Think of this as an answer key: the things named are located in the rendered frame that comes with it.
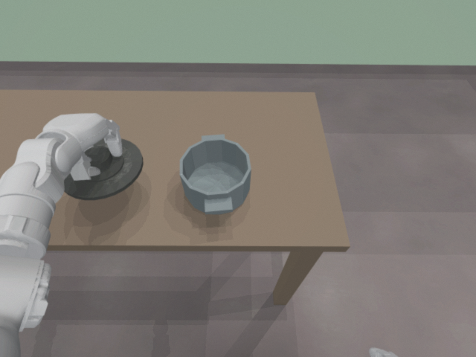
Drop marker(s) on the robot left upper arm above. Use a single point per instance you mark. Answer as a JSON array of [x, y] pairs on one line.
[[24, 288]]

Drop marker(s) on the lid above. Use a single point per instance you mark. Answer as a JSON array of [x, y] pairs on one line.
[[115, 178]]

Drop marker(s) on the pot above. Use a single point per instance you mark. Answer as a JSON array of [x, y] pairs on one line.
[[215, 174]]

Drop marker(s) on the left robot forearm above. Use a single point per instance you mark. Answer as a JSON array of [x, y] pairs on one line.
[[30, 189]]

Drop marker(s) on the knob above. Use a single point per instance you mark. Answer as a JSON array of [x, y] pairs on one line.
[[101, 157]]

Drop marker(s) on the table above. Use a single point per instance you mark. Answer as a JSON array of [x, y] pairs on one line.
[[292, 205]]

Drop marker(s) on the robot left hand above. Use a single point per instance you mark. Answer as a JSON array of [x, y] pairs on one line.
[[88, 129]]

